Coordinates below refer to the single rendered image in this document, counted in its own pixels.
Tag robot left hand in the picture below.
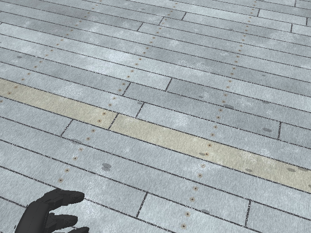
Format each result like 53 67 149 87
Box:
15 188 89 233

